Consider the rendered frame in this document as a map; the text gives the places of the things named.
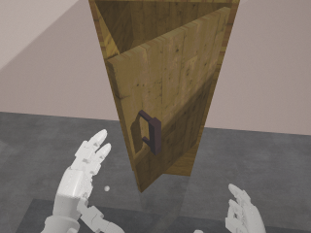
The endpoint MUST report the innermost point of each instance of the handle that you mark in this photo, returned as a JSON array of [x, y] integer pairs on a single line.
[[154, 133]]

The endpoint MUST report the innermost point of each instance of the right robot hand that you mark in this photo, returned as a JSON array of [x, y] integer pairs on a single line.
[[248, 217]]

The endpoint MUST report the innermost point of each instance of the left robot forearm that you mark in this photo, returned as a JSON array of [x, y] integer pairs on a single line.
[[61, 224]]

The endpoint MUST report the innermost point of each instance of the cupboard door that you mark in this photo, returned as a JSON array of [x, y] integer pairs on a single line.
[[168, 77]]

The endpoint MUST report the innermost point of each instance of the left robot hand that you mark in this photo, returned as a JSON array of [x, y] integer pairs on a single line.
[[77, 180]]

